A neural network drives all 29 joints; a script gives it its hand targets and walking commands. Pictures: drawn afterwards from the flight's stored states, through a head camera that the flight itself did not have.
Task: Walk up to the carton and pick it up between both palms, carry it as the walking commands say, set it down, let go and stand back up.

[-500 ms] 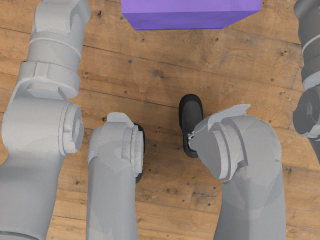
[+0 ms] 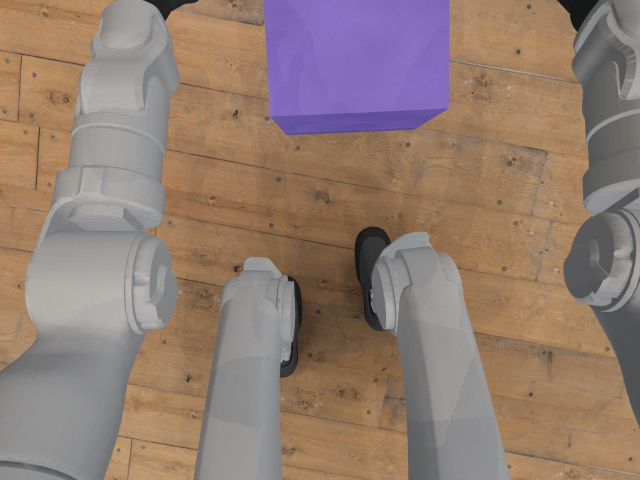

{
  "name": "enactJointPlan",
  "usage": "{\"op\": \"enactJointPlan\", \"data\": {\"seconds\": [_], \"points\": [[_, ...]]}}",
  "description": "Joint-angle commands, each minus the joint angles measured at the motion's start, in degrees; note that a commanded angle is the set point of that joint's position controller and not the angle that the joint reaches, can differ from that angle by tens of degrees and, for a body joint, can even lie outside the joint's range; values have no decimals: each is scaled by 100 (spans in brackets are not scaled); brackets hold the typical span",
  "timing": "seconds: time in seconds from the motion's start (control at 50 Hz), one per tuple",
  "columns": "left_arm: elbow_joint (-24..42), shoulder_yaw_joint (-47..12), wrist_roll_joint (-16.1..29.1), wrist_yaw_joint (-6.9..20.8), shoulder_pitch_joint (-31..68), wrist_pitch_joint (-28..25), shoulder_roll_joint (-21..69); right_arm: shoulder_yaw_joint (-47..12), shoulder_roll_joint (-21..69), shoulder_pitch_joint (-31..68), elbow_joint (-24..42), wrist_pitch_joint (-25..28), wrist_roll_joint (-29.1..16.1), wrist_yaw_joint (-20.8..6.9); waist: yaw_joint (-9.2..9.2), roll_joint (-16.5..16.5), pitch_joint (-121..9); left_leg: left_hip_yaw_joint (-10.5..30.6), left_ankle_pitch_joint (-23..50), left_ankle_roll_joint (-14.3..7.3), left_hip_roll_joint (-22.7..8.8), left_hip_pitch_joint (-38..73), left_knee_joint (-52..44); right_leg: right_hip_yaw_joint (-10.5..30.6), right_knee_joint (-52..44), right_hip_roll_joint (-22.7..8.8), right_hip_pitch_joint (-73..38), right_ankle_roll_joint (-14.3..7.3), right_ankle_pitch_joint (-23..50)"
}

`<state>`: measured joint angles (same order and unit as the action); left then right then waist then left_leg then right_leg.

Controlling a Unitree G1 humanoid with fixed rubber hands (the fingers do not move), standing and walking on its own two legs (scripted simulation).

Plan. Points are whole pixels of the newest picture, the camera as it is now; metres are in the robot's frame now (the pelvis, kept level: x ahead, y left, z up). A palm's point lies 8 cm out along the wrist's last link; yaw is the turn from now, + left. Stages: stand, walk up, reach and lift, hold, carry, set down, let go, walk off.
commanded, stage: set down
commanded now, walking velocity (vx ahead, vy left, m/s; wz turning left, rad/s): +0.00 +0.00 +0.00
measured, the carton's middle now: (352, 61) +0.57 -0.10 -0.37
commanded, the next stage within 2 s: let go in 0.74 s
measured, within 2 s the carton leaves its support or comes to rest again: neither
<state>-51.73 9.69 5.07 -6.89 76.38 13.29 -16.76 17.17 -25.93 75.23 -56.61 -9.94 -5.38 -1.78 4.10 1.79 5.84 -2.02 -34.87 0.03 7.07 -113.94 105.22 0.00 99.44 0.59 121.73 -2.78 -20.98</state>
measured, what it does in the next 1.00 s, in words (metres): rises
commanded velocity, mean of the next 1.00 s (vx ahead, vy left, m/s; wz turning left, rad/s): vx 0.00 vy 0.00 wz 0.00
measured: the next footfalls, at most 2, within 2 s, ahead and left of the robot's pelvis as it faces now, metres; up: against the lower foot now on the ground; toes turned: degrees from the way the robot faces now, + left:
none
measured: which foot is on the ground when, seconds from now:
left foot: down 0.00-1.00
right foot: down 0.00-1.00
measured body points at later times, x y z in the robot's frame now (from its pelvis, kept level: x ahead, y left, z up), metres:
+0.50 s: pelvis +0.03 -0.01 +0.14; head +0.34 -0.06 +0.46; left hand +0.59 +0.10 +0.04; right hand +0.52 -0.32 +0.04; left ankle +0.08 +0.10 -0.45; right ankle +0.15 -0.10 -0.45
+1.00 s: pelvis +0.07 -0.02 +0.22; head +0.35 -0.06 +0.57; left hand +0.52 +0.13 +0.09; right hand +0.46 -0.32 +0.09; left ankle +0.08 +0.10 -0.45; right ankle +0.15 -0.10 -0.45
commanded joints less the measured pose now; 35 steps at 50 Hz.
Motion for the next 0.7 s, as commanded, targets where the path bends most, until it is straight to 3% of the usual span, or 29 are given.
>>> {"op": "enactJointPlan", "data": {"seconds": [0.0, 0.26, 0.54, 0.68], "points": [[837, 72, -43, 20, 1442, -40, -607, 203, -994, 1228, 819, 35, 71, -40, 327, -178, -6878, 48, 884, 127, -87, 1352, -1560, 263, -765, 9, -6064, 227, 1616], [1051, 375, -264, 232, 710, -66, -543, 147, -730, 654, 1193, -26, 50, -276, 151, -335, -6765, 31, 1307, 147, -85, 2186, -3057, 383, -2220, -1, -7316, 327, 2166], [1140, 569, -391, 468, -67, -337, -338, 311, -459, 5, 1181, 218, 297, -354, 94, -306, -6553, 177, 2070, 170, -196, 3479, -4881, 454, -3925, -5, -8810, 335, 3153], [608, 831, -778, 573, -377, -532, -95, 419, -26, -239, 743, 405, 632, -398, 51, -269, -5500, 281, 1986, 196, -296, 3466, -5401, 432, -4467, -82, -8556, 348, 2858]]}}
